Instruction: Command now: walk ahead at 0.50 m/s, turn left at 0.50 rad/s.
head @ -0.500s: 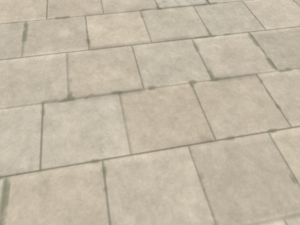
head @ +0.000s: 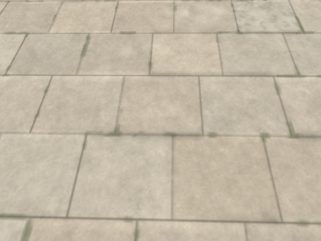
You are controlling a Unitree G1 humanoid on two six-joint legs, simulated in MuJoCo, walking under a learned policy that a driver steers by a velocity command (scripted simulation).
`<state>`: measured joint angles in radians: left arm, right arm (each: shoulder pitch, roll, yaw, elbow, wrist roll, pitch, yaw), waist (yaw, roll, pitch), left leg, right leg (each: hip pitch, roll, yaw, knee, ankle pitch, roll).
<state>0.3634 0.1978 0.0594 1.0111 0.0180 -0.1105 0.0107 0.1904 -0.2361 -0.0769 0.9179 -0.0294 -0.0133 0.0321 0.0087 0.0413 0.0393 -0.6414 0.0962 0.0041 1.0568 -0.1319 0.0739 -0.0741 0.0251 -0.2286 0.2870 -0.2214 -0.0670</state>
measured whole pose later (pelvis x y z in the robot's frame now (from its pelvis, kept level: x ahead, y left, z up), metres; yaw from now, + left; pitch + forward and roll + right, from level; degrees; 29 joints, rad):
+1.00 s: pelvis +0.56 +0.11 -0.01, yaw +12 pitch +0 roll -1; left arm 0.31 0.27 0.06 0.89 0.00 -0.04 -0.02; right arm 0.22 -0.25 -0.02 0.81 -0.05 -0.07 0.01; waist 0.01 0.03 0.05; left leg -0.49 0.03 -0.04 1.15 -0.31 0.02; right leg -0.24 0.13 -0.01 0.39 -0.15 -0.13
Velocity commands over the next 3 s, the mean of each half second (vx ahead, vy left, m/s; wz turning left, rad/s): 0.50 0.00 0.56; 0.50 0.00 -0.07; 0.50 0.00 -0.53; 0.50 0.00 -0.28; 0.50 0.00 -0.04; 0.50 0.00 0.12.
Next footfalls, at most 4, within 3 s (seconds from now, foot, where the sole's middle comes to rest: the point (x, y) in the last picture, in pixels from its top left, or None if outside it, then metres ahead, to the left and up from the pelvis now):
0.26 left None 0.28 0.11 -0.78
0.82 right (155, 205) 0.64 0.08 -0.78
1.34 left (111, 157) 0.89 0.30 -0.78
1.84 right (164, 122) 1.11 0.04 -0.78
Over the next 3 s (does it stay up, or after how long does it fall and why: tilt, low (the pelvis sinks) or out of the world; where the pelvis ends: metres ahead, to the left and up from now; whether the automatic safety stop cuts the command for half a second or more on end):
stays up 1.59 0.01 -0.02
